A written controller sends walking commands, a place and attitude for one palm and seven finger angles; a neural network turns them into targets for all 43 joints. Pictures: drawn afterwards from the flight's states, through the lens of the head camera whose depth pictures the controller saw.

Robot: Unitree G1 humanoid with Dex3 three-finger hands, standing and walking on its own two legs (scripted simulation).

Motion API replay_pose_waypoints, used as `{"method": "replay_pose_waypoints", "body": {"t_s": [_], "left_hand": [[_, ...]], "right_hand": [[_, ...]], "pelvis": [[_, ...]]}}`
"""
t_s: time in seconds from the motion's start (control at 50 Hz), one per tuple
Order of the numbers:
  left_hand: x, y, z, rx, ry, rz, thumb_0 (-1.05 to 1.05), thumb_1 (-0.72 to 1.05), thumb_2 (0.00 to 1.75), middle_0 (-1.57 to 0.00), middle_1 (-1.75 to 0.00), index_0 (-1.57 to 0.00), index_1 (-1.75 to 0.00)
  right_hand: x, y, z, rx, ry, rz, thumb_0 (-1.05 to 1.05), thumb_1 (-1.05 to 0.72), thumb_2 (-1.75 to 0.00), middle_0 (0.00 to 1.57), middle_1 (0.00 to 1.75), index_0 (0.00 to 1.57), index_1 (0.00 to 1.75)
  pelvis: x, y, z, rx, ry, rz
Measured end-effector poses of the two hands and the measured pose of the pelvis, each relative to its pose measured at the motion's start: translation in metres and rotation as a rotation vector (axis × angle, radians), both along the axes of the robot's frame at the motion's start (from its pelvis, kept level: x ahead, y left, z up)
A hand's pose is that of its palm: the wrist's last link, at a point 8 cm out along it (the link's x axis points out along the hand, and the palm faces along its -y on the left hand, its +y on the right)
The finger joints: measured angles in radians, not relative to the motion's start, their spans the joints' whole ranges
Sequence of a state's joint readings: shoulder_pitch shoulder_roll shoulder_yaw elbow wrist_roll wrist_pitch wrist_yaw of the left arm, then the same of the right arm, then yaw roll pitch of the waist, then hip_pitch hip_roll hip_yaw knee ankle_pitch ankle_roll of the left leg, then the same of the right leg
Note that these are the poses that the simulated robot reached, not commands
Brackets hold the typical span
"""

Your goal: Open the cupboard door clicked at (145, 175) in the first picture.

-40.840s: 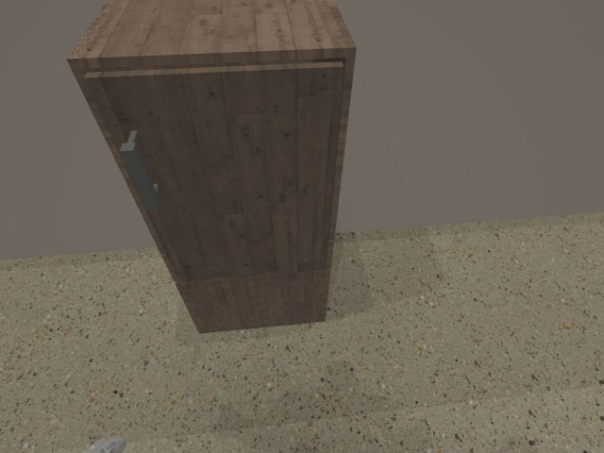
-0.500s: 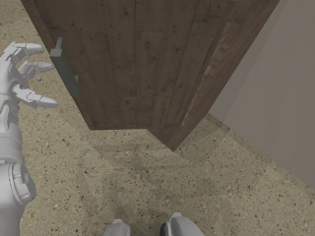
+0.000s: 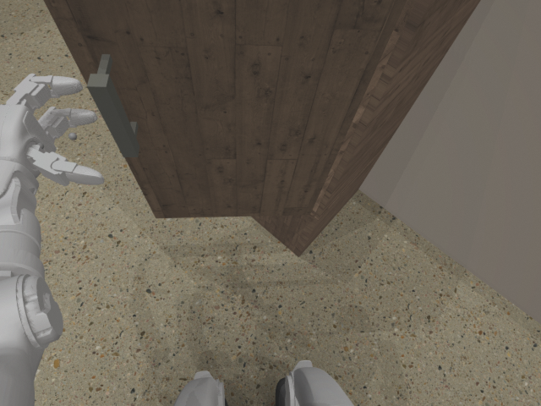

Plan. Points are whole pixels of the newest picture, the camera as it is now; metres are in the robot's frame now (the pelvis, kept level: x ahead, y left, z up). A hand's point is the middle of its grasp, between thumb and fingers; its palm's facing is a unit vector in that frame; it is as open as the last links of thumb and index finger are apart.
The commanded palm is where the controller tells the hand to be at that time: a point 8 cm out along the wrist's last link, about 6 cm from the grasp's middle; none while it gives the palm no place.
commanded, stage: slide the fingers in behind the handle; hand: left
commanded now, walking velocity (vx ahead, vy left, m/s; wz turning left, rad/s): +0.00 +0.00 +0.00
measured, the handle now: (119, 109) +0.52 +0.20 +0.08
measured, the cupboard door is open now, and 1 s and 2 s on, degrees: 45 45 45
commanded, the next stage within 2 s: close the thumb around the handle in 1.50 s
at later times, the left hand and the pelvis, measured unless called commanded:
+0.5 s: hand (86, 137) +0.47 +0.23 +0.08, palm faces +0.02 -1.00 -0.01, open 14.2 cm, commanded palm +0.45 +0.26 +0.08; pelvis +0.00 +0.00 +0.00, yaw +0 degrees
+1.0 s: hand (122, 139) +0.47 +0.18 +0.08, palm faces -0.01 -1.00 +0.00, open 14.0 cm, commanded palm +0.44 +0.23 +0.08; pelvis +0.00 -0.01 +0.00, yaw +0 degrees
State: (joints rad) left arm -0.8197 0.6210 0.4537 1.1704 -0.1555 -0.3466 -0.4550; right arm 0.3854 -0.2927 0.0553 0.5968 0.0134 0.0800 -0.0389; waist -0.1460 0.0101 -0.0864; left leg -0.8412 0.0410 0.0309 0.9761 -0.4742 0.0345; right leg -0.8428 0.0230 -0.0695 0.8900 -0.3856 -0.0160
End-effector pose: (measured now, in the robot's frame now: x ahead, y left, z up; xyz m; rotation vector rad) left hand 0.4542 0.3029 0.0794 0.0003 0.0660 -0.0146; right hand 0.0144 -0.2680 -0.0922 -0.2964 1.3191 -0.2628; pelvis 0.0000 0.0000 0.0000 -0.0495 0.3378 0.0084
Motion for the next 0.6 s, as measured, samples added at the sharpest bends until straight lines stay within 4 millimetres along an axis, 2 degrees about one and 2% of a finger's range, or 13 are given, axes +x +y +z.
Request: {"method": "replay_pose_waypoints", "body": {"t_s": [0.12, 0.26, 0.52, 0.6], "left_hand": [[0.005, -0.008, -0.002, 0.016, -0.026, 0.0, -0.02, -0.5, 0.3, -0.3, -1.2, -0.3, -1.2], [0.002, -0.011, -0.001, 0.012, -0.023, 0.017, -0.02, -0.5, 0.3, -0.3, -1.2, -0.28, -1.2], [-0.003, -0.02, -0.001, 0.008, -0.026, 0.032, -0.01, -0.5, 0.3, -0.3, -1.2, -0.24, -1.19], [-0.002, -0.034, 0.0, 0.02, -0.036, -0.013, -0.02, -0.5, 0.3, -0.3, -1.2, -0.25, -1.19]], "right_hand": [[-0.008, -0.001, 0.001, -0.008, 0.009, -0.014, 0.01, -0.91, -0.9, 0.2, 0.3, 0.21, 0.3], [-0.012, 0.002, 0.0, 0.01, 0.016, -0.025, 0.01, -0.91, -0.9, 0.2, 0.3, 0.21, 0.3], [0.008, 0.006, -0.004, 0.033, -0.02, 0.008, 0.01, -0.91, -0.9, 0.2, 0.3, 0.21, 0.3], [0.015, 0.005, -0.005, 0.036, -0.033, 0.017, 0.01, -0.91, -0.9, 0.2, 0.3, 0.21, 0.3]], "pelvis": [[-0.002, 0.0, -0.002, -0.001, 0.008, -0.004], [0.001, 0.0, 0.0, 0.0, 0.003, -0.006], [0.004, 0.0, 0.001, 0.002, -0.008, 0.006], [0.004, 0.0, 0.001, 0.002, -0.011, 0.01]]}}
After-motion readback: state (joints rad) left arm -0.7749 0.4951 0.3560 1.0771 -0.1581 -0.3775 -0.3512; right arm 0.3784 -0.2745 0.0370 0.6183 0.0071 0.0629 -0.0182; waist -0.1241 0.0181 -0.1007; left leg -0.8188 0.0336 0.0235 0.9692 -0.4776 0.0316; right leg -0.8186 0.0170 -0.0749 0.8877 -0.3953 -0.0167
